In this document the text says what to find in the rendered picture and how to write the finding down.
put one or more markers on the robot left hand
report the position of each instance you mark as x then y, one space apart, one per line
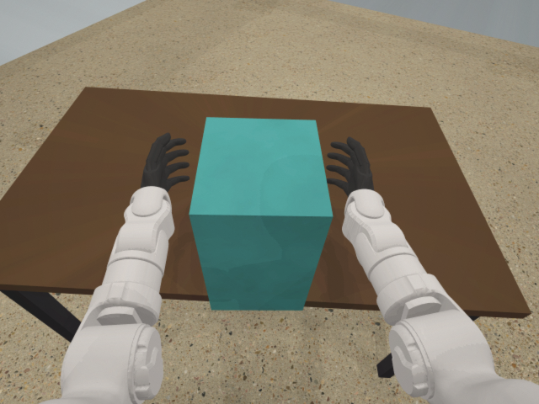
156 171

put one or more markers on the robot right hand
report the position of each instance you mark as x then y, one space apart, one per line
358 175

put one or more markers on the robot right forearm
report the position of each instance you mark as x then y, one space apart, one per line
404 289

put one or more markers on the carton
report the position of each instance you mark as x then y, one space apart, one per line
260 212

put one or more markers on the robot left forearm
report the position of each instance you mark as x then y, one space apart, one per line
129 293

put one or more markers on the right robot upper arm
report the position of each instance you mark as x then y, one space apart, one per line
443 358

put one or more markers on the table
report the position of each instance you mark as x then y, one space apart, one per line
61 216

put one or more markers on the left robot upper arm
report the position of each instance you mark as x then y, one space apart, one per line
114 364

